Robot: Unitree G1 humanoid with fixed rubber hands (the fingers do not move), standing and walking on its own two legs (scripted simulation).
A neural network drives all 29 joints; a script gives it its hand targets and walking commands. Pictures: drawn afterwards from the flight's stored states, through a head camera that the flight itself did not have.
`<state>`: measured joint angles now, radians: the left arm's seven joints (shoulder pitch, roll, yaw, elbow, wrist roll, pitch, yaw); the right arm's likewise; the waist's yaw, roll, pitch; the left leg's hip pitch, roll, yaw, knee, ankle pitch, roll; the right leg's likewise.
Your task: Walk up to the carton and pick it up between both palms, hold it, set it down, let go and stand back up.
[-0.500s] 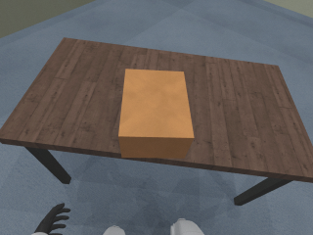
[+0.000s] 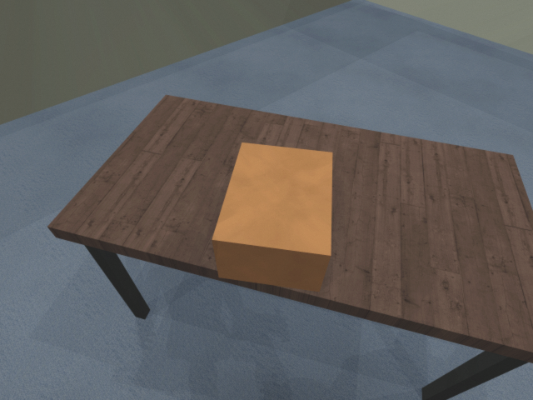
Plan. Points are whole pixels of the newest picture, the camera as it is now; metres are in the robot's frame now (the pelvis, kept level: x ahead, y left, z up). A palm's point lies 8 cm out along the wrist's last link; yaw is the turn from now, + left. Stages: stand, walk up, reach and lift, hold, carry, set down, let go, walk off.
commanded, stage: walk up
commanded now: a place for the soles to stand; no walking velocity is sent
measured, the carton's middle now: (278, 212) +0.52 +0.00 -0.09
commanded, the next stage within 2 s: reach and lift in 0.80 s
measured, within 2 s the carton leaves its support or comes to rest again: neither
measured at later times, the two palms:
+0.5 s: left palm out of the picture +0.07 +0.27 -0.10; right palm out of the picture +0.10 -0.24 -0.11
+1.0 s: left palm out of the picture +0.14 +0.27 -0.10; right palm out of the picture +0.15 -0.23 -0.12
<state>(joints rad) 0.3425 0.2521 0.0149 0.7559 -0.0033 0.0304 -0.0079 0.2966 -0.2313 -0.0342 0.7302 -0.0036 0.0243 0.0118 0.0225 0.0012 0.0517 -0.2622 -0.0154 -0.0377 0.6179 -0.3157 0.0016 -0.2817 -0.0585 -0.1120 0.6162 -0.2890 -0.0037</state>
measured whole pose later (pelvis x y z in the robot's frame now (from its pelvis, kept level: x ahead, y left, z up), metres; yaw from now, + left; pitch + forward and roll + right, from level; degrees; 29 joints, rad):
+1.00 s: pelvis -0.01 +0.00 -0.01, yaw +0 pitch -1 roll -1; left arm 0.12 0.28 0.04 0.51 -0.01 0.39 0.03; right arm 0.02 -0.20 -0.09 0.91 -0.04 -0.09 0.06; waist 0.02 0.01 0.11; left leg -0.38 0.02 -0.02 0.76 -0.37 -0.01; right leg -0.37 -0.02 -0.09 0.72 -0.32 0.00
